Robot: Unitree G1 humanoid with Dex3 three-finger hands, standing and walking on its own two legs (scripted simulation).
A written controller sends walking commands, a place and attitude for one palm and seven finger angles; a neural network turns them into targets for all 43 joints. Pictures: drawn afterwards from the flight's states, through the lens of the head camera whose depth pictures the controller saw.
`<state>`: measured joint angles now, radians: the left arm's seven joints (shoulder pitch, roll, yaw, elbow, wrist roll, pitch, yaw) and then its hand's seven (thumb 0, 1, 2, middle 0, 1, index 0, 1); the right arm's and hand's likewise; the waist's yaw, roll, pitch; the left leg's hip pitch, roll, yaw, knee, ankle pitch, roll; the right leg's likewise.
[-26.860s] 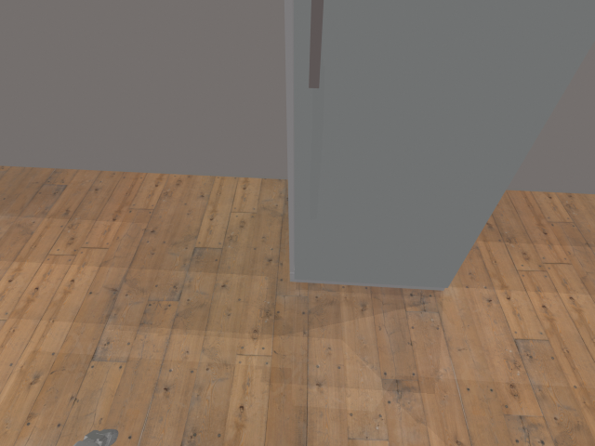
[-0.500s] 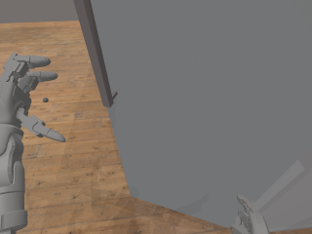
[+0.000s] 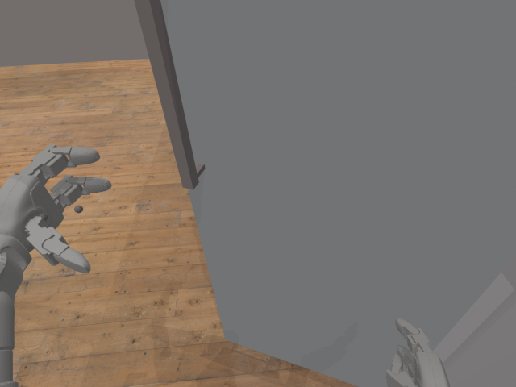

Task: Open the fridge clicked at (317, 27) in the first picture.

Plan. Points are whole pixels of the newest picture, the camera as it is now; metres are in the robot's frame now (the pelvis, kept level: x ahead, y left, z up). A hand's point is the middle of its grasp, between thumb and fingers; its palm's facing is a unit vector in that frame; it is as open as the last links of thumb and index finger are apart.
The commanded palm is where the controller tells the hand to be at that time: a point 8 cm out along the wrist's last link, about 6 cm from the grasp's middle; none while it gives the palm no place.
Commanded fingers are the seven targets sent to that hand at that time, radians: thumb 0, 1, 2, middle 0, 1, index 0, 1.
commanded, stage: draw the hand back to the body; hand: left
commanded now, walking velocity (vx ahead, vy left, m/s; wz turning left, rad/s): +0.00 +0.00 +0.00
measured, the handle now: (177, 95) +0.43 +0.17 +0.28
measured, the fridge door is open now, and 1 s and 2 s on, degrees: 67 67 67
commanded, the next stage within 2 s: step back with the hand held close in 1.36 s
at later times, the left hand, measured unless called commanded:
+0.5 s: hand (54, 238) +0.22 +0.28 +0.19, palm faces +0.47 -0.84 -0.27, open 13.5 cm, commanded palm +0.17 +0.31 +0.20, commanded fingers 0.00 0.07 0.50 -0.23 -0.79 -0.23 -0.79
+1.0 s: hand (57, 261) +0.21 +0.28 +0.17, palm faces +0.47 -0.80 -0.38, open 8.6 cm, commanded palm +0.15 +0.31 +0.18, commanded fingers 0.00 0.90 0.90 -0.20 -0.30 -0.20 -0.30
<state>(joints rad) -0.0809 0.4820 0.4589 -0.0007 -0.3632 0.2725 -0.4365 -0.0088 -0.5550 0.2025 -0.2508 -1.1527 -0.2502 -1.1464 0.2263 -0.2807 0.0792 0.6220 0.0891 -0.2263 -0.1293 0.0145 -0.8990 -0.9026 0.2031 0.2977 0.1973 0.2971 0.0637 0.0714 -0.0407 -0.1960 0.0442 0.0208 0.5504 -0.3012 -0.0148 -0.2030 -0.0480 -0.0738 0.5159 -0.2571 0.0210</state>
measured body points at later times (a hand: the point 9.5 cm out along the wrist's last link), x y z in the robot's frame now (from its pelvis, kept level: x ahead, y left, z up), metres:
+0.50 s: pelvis +0.00 +0.01 +0.00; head -0.02 +0.00 +0.45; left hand +0.19 +0.32 +0.21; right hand +0.20 -0.20 -0.06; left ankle +0.00 +0.13 -0.73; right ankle +0.01 -0.13 -0.73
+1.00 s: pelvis +0.01 +0.01 +0.01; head -0.02 -0.01 +0.45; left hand +0.17 +0.32 +0.19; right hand +0.20 -0.22 -0.07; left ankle +0.00 +0.13 -0.73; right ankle +0.01 -0.13 -0.73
